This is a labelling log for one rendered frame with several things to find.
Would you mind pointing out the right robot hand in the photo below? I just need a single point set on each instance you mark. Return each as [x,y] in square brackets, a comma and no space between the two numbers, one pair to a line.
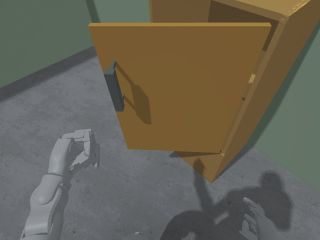
[262,227]

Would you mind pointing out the left robot hand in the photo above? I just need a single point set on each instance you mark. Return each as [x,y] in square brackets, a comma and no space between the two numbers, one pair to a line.
[66,158]

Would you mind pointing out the handle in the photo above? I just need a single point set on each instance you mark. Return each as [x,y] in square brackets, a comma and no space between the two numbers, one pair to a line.
[114,87]

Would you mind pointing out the robot left forearm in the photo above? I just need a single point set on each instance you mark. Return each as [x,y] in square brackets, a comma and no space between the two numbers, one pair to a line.
[47,205]

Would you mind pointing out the cupboard door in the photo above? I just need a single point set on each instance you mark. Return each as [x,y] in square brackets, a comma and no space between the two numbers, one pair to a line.
[182,81]

